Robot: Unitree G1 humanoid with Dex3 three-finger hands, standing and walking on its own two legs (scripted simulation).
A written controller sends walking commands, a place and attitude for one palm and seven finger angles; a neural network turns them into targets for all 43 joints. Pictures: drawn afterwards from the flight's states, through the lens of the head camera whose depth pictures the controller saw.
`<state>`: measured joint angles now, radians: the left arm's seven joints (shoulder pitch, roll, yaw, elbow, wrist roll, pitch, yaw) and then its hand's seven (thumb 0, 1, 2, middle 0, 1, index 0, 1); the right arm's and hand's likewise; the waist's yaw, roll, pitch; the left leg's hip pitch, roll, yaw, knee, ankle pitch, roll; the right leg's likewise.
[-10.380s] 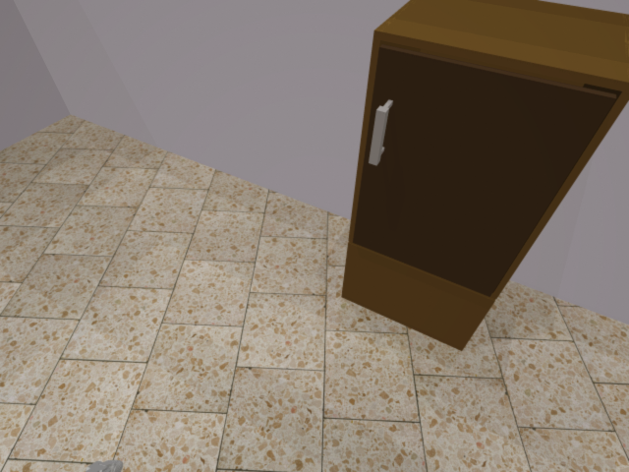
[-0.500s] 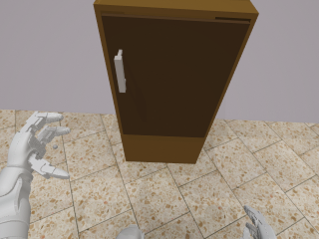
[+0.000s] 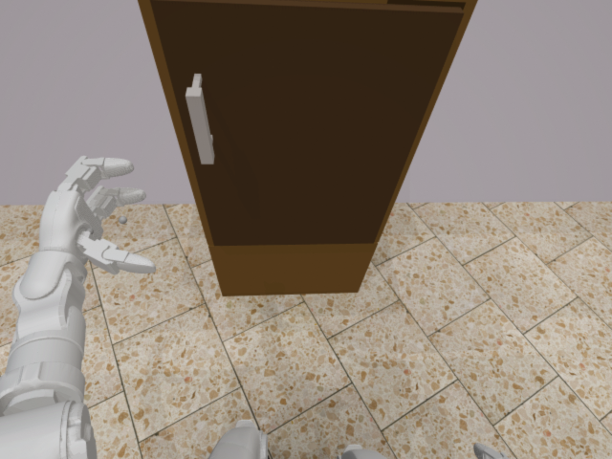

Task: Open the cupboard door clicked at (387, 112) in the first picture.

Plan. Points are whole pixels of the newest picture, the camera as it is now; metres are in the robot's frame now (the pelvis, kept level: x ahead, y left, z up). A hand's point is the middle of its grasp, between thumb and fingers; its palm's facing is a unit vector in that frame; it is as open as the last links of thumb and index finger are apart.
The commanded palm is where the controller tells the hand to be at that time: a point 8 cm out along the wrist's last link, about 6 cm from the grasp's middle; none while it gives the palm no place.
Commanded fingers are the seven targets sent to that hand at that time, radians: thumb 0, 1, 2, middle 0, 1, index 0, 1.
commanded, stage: move the hooked fingers beside the handle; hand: left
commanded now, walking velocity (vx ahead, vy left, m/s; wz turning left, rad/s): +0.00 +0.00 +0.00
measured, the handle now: (202, 120) +0.61 +0.18 +0.06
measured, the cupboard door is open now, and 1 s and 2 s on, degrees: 0 0 0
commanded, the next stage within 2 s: slide the fingers in behind the handle in 1.76 s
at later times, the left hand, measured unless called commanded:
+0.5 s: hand (146, 176) +0.47 +0.23 +0.07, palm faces +0.06 -1.00 +0.00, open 14.0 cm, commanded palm +0.46 +0.28 +0.07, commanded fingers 0.00 -0.50 0.30 -0.30 -1.20 -0.30 -1.20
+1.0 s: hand (170, 136) +0.55 +0.22 +0.07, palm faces +0.07 -1.00 +0.01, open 14.0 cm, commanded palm +0.53 +0.26 +0.06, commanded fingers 0.00 -0.50 0.30 -0.30 -1.20 -0.30 -1.20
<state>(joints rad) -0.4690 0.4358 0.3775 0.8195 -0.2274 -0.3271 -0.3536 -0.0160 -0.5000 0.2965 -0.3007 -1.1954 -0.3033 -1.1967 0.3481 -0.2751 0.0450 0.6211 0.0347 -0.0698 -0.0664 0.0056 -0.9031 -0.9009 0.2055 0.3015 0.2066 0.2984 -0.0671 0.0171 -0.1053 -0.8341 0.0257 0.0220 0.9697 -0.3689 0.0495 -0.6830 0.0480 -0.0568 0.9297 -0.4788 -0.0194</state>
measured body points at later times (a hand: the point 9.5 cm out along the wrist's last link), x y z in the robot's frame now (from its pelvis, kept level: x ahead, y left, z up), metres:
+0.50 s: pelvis +0.01 +0.00 -0.01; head +0.10 +0.02 +0.43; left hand +0.46 +0.29 +0.07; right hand +0.04 -0.28 -0.12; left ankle +0.06 +0.09 -0.68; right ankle -0.01 -0.11 -0.68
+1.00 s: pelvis +0.01 -0.01 -0.03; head +0.15 +0.03 +0.40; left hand +0.54 +0.27 +0.07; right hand -0.03 -0.27 -0.12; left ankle +0.06 +0.09 -0.68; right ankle -0.01 -0.11 -0.68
